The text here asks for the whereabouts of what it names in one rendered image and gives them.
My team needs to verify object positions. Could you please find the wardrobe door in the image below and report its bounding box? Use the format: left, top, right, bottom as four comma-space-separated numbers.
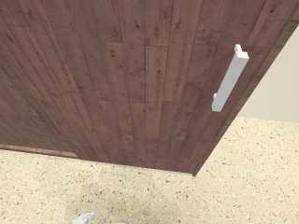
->
0, 50, 76, 153
0, 0, 299, 174

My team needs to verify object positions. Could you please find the left robot hand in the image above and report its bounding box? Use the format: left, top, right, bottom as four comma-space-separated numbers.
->
72, 213, 95, 224

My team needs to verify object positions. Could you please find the handle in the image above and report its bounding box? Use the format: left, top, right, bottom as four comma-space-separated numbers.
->
211, 44, 249, 112

